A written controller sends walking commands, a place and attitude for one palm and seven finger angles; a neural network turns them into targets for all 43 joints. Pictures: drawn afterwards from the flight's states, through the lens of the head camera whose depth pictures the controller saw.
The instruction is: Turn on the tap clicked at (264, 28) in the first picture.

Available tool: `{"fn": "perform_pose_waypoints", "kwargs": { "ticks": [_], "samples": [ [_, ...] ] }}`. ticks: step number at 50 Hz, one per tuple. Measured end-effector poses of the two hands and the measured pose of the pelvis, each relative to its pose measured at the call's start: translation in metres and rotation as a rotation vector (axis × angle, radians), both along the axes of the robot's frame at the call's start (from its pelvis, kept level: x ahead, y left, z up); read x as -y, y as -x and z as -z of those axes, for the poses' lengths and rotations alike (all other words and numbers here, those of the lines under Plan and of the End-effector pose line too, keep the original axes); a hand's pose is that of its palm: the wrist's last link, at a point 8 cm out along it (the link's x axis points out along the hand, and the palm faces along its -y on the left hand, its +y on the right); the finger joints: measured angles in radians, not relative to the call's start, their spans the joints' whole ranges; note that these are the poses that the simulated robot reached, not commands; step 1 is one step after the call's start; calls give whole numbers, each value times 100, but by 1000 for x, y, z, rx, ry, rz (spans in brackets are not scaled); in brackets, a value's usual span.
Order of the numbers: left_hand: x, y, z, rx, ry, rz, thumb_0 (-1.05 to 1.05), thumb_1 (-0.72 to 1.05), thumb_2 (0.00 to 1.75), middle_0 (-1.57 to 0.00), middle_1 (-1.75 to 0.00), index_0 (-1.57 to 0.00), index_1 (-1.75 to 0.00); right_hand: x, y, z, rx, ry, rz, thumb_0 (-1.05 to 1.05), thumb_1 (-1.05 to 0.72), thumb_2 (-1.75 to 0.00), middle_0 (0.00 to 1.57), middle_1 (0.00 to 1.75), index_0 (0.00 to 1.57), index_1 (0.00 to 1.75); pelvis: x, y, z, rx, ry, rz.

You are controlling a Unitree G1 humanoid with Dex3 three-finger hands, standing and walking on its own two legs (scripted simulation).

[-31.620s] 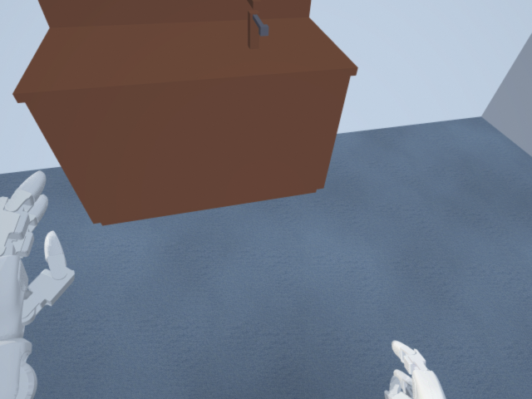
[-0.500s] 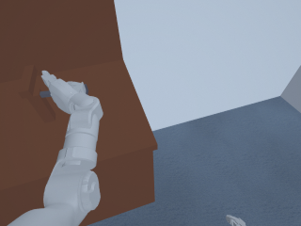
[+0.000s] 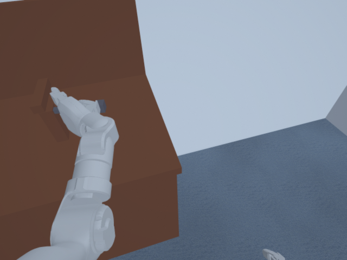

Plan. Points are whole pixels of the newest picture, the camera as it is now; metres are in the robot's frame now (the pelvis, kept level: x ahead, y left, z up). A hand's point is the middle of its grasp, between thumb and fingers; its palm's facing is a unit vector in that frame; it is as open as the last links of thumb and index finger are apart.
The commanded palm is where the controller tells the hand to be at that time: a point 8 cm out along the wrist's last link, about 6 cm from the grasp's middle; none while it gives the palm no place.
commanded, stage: draw the hand back beside the body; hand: left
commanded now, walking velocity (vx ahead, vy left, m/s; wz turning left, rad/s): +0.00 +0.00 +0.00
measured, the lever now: (100, 106) +0.52 +0.24 +0.09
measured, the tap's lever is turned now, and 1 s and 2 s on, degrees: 80 80 80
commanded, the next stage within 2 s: step back with the hand held close in 1.48 s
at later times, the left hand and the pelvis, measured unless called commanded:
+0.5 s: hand (67, 142) +0.30 +0.22 +0.17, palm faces +0.34 -0.91 -0.23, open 7.7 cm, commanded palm +0.28 +0.25 +0.17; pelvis -0.01 +0.01 +0.01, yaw -3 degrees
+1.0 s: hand (43, 169) +0.24 +0.25 +0.16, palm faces +0.31 -0.91 -0.28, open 7.5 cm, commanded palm +0.20 +0.29 +0.18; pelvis +0.00 +0.03 +0.01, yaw -3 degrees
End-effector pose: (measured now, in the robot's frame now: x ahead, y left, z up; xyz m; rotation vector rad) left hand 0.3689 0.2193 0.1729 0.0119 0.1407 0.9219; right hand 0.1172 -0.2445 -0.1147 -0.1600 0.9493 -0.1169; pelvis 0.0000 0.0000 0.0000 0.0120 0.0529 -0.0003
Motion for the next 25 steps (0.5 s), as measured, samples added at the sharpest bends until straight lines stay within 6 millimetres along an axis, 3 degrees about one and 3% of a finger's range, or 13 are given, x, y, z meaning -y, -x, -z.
{"fn": "perform_pose_waypoints", "kwargs": {
  "ticks": [2,6,10,13,19,22,25],
  "samples": [
    [5,-2,0,-10,-19,37,1,90,90,-14,-15,-15,-15,1,-3,-2,9,7,-5,1,-91,-90,20,30,20,30,1,3,0,1,-1,0],
    [20,-10,-7,40,-79,272,1,90,90,-14,-15,-15,-15,3,-5,-8,35,24,45,1,-91,-90,20,30,20,30,1,6,-1,13,-5,23],
    [26,-4,-13,104,-73,468,1,90,90,-15,-16,-15,-16,6,0,-14,61,20,114,1,-91,-90,20,30,20,30,1,3,-4,36,-8,55],
    [16,10,-4,99,-77,548,1,89,90,-16,-16,-16,-16,8,4,-18,80,2,148,1,-91,-90,20,30,20,30,0,0,-7,64,-8,74],
    [-34,64,23,33,-198,606,1,89,90,-17,-18,-17,-18,11,14,-25,116,3,145,1,-91,-90,20,30,20,30,0,3,-8,117,1,81],
    [-47,90,12,82,-270,596,2,89,90,-17,-19,-17,-19,11,12,-25,110,31,88,1,-91,-90,20,30,20,30,-4,7,-9,131,8,64],
    [-47,105,-6,163,-328,605,2,89,90,-17,-20,-17,-20,6,3,-23,114,44,32,2,-91,-90,20,30,20,30,-9,12,-10,140,10,46]
  ]
}}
